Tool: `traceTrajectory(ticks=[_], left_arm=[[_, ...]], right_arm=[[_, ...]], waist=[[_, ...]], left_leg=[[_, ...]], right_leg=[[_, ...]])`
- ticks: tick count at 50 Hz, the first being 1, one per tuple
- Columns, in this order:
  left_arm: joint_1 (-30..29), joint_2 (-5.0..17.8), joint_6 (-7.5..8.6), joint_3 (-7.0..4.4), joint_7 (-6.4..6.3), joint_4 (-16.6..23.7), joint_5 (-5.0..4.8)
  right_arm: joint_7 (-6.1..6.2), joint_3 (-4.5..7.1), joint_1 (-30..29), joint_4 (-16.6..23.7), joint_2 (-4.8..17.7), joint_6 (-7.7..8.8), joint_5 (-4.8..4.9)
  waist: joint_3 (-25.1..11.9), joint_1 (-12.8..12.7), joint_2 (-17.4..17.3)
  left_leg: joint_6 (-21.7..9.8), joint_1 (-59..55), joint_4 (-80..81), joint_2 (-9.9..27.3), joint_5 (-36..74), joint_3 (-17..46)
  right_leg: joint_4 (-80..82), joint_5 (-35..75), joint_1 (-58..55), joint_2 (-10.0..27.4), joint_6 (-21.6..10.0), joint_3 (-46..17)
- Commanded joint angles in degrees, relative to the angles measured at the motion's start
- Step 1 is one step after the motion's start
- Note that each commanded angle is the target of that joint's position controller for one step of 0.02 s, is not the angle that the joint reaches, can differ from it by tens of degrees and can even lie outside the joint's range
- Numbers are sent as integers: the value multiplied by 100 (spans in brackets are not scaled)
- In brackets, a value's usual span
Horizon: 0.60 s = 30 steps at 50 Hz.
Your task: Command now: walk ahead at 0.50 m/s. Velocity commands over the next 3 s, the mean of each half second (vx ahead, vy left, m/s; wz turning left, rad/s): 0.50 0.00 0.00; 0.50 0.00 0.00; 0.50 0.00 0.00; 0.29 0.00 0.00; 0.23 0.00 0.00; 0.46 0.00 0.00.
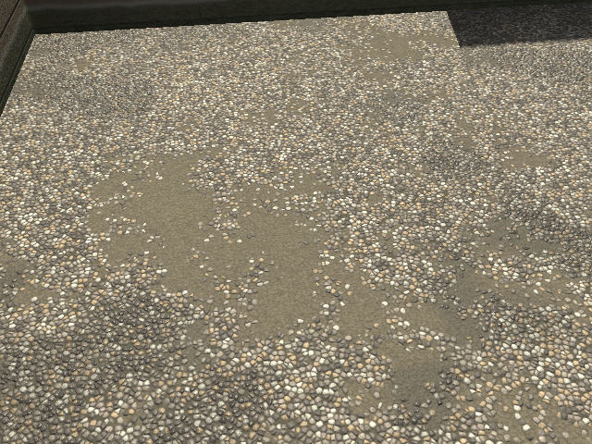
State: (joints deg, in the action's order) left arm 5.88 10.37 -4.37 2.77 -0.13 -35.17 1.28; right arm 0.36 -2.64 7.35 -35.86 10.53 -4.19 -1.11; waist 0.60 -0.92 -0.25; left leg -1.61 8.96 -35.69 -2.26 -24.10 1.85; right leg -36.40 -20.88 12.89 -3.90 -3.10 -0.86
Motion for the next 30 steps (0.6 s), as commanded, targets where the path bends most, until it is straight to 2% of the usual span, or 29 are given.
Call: traceTrajectory(ticks=[1,4,8,9,10,13,19,29,30], left_arm=[[-471,390,124,-137,36,534,83],[-438,371,171,-146,19,467,60],[-545,317,157,-137,25,463,24],[-330,305,136,-126,-53,376,-59],[-539,336,97,-123,-63,426,-84],[-636,349,37,-114,-42,511,-63],[-554,320,81,-94,-31,558,-24],[-531,265,94,-78,-48,585,-7],[-747,270,118,-80,29,691,48]], right_arm=[[38,172,-569,555,557,13,5],[71,182,-554,550,490,-9,-22],[62,180,-678,574,403,-50,-39],[65,175,-459,468,331,3,-40],[46,140,-557,497,281,11,-43],[3,115,-688,510,300,27,-32],[12,82,-682,509,301,95,-14],[24,65,-549,498,298,123,-28],[16,73,-770,624,378,70,11]], waist=[[-498,-122,0],[-829,-89,18],[-892,-66,56],[-1206,28,26],[-777,73,120],[-353,47,110],[-276,1,-20],[-351,-9,25],[-122,-96,51]], left_leg=[[-128,-272,56,418,3717,427],[-99,-422,-35,388,3834,363],[-38,-363,-35,312,3345,288],[-27,-531,83,193,2110,175],[-16,-298,196,165,1725,170],[-29,-64,316,172,1389,237],[-75,-12,424,239,1419,344],[-89,-14,424,247,1591,364],[-79,165,330,379,2745,480]], right_leg=[[172,3014,94,433,-70,-169],[129,3266,-44,454,-67,-144],[153,3273,-56,516,-82,-147],[389,2431,-209,524,-108,-372],[497,2192,-36,550,-126,-436],[639,1676,208,556,-115,-489],[690,1242,255,483,-77,-443],[620,1364,133,465,-80,-391],[348,2279,234,476,-58,-191]])
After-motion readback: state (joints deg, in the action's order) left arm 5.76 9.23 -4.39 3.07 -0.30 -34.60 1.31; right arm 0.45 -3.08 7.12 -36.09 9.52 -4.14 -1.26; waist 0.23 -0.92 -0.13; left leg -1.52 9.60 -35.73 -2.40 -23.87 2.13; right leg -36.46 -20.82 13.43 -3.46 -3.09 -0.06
